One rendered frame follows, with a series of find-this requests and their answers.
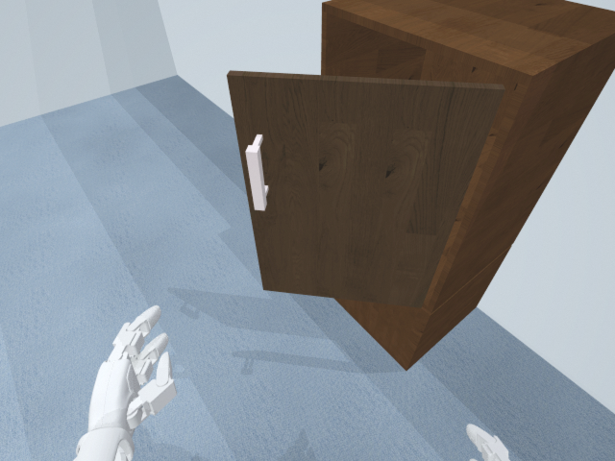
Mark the cupboard door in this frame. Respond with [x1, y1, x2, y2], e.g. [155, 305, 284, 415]
[227, 70, 505, 308]

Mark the right robot hand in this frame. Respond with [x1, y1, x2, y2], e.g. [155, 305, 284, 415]
[466, 424, 510, 461]

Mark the handle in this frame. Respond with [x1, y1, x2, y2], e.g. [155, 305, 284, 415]
[245, 134, 269, 210]

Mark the left robot forearm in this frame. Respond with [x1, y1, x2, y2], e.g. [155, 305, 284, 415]
[73, 426, 135, 461]

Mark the left robot hand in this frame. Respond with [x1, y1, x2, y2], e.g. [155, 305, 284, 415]
[88, 305, 177, 437]

